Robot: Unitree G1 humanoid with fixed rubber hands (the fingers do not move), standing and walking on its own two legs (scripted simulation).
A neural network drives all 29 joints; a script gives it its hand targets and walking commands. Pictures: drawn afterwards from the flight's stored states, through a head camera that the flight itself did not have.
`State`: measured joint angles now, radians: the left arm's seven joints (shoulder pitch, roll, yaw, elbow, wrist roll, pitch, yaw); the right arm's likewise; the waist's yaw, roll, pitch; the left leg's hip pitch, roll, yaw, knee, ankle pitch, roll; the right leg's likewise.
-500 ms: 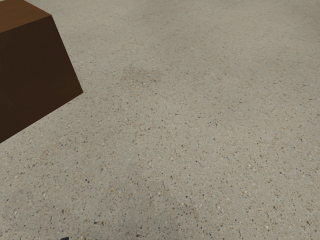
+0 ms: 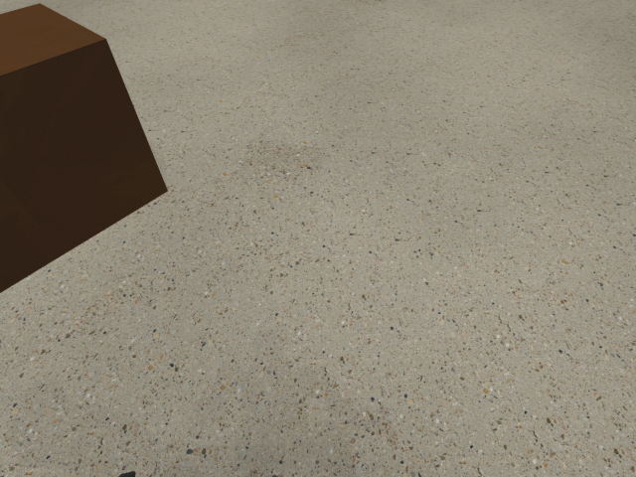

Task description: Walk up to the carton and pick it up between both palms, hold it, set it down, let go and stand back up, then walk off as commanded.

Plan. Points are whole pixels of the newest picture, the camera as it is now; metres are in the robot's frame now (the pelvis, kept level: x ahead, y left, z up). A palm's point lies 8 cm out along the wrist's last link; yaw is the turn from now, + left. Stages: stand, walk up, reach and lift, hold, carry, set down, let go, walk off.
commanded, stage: stand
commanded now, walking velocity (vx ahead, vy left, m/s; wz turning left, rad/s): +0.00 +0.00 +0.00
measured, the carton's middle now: out of the picture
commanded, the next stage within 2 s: none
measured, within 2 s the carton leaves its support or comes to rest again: neither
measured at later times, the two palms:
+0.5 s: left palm out of the picture +0.09 +0.29 -0.12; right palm out of the picture +0.08 -0.28 -0.13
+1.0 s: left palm out of the picture +0.09 +0.28 -0.12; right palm out of the picture +0.07 -0.29 -0.13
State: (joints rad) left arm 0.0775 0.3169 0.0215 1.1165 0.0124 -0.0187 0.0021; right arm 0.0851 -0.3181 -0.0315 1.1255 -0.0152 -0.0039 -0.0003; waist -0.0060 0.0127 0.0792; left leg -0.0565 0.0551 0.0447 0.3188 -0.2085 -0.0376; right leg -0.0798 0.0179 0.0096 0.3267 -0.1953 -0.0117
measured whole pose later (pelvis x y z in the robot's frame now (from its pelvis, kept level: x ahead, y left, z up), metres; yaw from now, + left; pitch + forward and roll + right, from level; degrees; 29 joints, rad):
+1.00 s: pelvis +0.00 -0.01 +0.00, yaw +0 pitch -4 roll +0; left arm 0.09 0.31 0.03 1.11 0.01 -0.02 0.00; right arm 0.10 -0.32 -0.03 1.11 -0.01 0.00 0.00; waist -0.01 0.02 0.09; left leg -0.02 0.07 0.05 0.29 -0.20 -0.05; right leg -0.06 0.02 0.01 0.33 -0.20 -0.02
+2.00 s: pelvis +0.00 -0.02 +0.00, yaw -1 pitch -3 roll +0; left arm 0.09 0.32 0.03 1.11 0.01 -0.02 0.00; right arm 0.11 -0.32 -0.02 1.11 -0.02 0.00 0.00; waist -0.01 0.02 0.09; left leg -0.04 0.09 0.06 0.30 -0.20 -0.07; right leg -0.09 0.04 0.01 0.34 -0.19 -0.03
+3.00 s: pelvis +0.00 -0.01 +0.00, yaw -2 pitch -3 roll +0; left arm 0.09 0.32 0.03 1.11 0.01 -0.02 0.00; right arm 0.11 -0.32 -0.02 1.11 -0.02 0.00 0.00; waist -0.01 0.02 0.08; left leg -0.04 0.09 0.08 0.32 -0.22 -0.07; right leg -0.09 0.04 0.01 0.35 -0.20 -0.03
